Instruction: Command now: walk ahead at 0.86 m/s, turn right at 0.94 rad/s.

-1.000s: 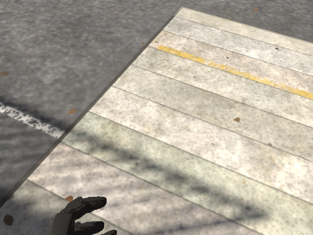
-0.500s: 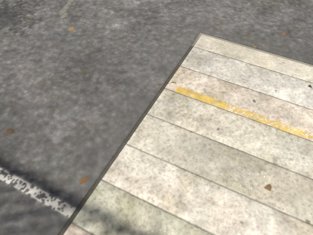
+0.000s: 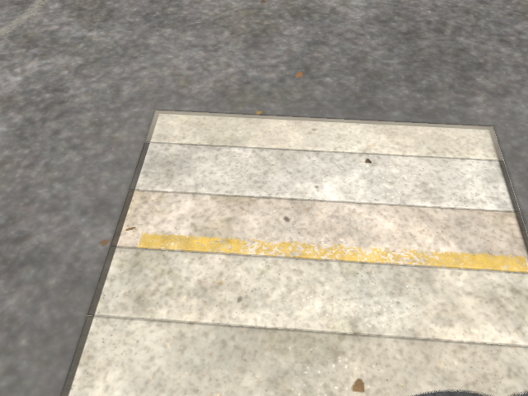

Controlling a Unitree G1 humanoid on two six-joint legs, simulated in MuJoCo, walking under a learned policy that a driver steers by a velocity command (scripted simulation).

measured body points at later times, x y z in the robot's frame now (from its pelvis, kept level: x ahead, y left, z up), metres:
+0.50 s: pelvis +0.41 +0.01 +0.00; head +0.43 +0.01 +0.45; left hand +0.75 +0.12 -0.05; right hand +0.25 -0.24 -0.11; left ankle +0.35 +0.17 -0.73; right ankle +0.45 -0.13 -0.64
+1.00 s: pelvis +0.82 -0.21 -0.01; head +0.84 -0.22 +0.44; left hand +0.88 +0.06 -0.13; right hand +0.90 -0.51 -0.11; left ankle +1.05 -0.17 -0.66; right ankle +0.64 -0.20 -0.73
